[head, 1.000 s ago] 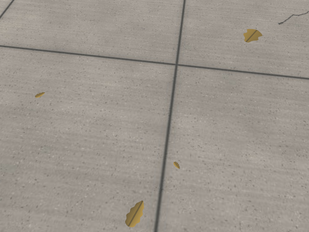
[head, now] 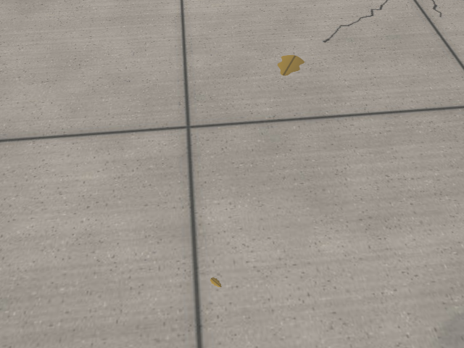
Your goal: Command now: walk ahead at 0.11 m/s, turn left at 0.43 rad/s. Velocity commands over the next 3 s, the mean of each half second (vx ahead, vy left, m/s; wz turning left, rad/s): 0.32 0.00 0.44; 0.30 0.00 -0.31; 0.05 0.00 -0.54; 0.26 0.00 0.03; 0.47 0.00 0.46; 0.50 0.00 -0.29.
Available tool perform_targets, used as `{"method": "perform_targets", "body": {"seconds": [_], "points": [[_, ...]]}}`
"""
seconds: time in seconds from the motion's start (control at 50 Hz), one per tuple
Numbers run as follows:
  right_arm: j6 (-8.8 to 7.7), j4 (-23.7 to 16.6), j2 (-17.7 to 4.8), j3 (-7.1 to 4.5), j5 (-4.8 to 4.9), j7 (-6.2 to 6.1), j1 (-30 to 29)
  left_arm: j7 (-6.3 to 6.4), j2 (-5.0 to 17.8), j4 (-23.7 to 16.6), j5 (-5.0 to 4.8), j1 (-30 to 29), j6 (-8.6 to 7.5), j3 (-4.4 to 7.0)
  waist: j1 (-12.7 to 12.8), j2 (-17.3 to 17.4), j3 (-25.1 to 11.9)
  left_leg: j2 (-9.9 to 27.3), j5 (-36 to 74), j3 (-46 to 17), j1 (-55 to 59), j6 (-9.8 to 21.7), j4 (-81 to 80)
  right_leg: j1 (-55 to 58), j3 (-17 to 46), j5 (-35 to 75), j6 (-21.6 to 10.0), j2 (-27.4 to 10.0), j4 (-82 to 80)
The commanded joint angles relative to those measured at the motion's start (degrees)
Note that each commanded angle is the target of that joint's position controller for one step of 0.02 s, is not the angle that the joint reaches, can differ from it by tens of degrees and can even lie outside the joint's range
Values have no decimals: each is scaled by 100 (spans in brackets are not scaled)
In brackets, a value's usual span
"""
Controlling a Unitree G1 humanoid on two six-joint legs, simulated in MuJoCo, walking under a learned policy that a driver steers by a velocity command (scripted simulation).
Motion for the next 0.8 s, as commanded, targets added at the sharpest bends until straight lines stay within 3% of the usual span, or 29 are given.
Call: {"method": "perform_targets", "body": {"seconds": [0.02,0.04,0.06,0.08,0.1,0.12,0.16,0.22,0.28,0.3,0.32,0.34,0.36,0.38,0.4,0.42,0.44,0.46,0.48,0.56,0.64,0.7,0.76,0.8], "points": [[-42,-628,-494,-146,61,-4,-322,13,733,-302,-9,547,-107,228,263,-1084,-499,-32,-1546,77,-1817,244,621,1442,1760,-2055,-838,-1307,-1278],[-103,-781,-486,-132,77,34,-535,17,996,-271,10,721,-165,282,393,-1658,-297,29,-1577,501,-2522,157,1939,1541,3020,-2458,-1386,-2337,-1967],[-150,-838,-698,-211,52,67,-651,55,939,-307,46,700,-247,244,354,-1187,-139,434,-1460,326,-2819,123,2755,1350,3251,-2335,-1561,-2602,-2026],[-161,-787,-737,-251,46,106,-508,101,891,-342,-22,477,-295,221,188,-786,-62,595,-1132,282,-2839,79,3005,1241,2849,-2164,-1422,-2446,-1997],[-155,-733,-648,-238,37,134,-390,122,870,-378,-93,323,-317,207,138,-683,-87,705,-862,347,-2866,12,3017,1298,2395,-1965,-1230,-2233,-2019],[-150,-728,-537,-199,31,173,-393,119,903,-370,-130,260,-316,206,171,-694,-49,776,-641,487,-2795,-53,2887,1230,1923,-1649,-1092,-2064,-2096],[-152,-783,-427,-152,16,247,-453,84,966,-346,-105,272,-320,224,241,-774,-83,818,-292,824,-2247,-154,2429,895,1038,-1042,-919,-1750,-2183],[-186,-880,-283,-76,12,340,-467,-19,1102,-316,-158,223,-353,284,237,-858,-176,795,-95,1102,-1205,-120,1297,442,167,-582,-814,-1568,-2097],[-187,-826,-444,-132,29,368,-122,-143,1173,-232,-246,241,-323,316,75,-824,-224,617,35,1443,-424,39,499,274,-41,-911,-818,-1761,-1759],[-178,-702,-477,-169,29,358,186,-164,1102,-206,-265,205,-302,296,-80,-725,-232,459,120,1630,63,125,221,27,-194,-1106,-738,-1739,-1446],[-164,-536,-615,-260,35,321,628,-178,944,-180,-225,261,-299,240,-244,-540,-318,235,8,1749,713,238,97,-296,-442,-1028,-604,-1605,-843],[-164,-343,-945,-440,88,264,1373,-197,602,-175,-107,307,-312,120,-560,144,-546,319,-163,1222,1660,478,-276,-810,-949,-578,-321,-1237,781],[-220,-412,-1785,-577,11,183,1807,-179,102,-574,72,49,-377,-39,-529,1934,-558,1816,-913,-1951,2465,1323,-1343,-2761,-1004,-1897,216,-469,3435],[-402,-646,-1721,-510,-16,260,1705,-159,427,-781,-176,-141,-551,-11,-655,1425,-904,2491,-2297,-4035,2621,2134,-2473,-3820,162,-1918,181,-106,4347],[-521,-593,-1226,-366,-30,283,1566,-194,778,-742,-391,-334,-641,64,-616,840,-464,2563,-2276,-3518,2469,2011,-2481,-4201,340,-1394,2,-481,4530],[-574,-586,-910,-264,-47,286,1385,-205,832,-646,-347,-285,-676,70,-471,653,-270,2354,-1730,-2730,2147,1744,-2256,-4064,291,-815,-126,-714,4288],[-572,-623,-738,-197,-77,270,1057,-188,755,-480,-207,-175,-665,56,-298,365,-201,2085,-1016,-2027,1756,1491,-2118,-3698,302,-322,-137,-914,3945],[-573,-650,-641,-147,-128,251,820,-214,748,-402,-135,-75,-624,77,-146,439,-141,1832,-302,-1442,1369,1326,-2172,-3298,313,42,-125,-1017,3598],[-589,-654,-609,-125,-169,223,732,-259,717,-308,-150,26,-564,82,-60,517,-163,1689,282,-1028,1199,1215,-2276,-3026,266,367,-98,-1026,3452],[-662,-391,-651,-134,-167,109,1024,-315,433,-190,-163,-203,-421,-24,-149,79,-144,1475,2414,221,1405,963,-2434,-3021,171,1370,61,-856,2586],[-662,-193,-717,-126,-172,10,1161,-434,212,-322,-257,-893,-475,-141,-404,174,106,1267,2510,1077,1226,574,-2757,-2423,-72,2385,4,-523,1002],[-591,14,-741,-126,-147,-67,1342,-582,75,-480,-202,-1333,-533,-207,-521,88,309,1343,3631,1396,1519,422,-2498,-2213,-283,2558,-99,-320,203],[-439,13,-922,-179,-128,-197,1300,-721,293,-525,-151,-1163,-568,-126,-337,347,-98,1411,5659,1538,2142,265,-1566,-1810,-616,2003,-277,91,23],[-320,-118,-1019,-219,-143,-307,1121,-707,605,-296,-146,-170,-542,23,165,605,-685,1391,6874,1537,2223,123,-219,-841,-706,1491,-466,402,54]]}}
Next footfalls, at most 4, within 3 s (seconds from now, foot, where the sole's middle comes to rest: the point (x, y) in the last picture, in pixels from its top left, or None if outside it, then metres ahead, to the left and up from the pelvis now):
0.34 left None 0.12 0.18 -0.77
0.82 right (210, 344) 0.49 0.10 -0.77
1.26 left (129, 333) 0.53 0.33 -0.77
1.64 right None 0.41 0.10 -0.77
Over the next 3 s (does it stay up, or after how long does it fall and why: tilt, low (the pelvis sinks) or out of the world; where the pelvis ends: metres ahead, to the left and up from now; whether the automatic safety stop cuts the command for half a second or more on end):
stays up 1.10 0.17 0.02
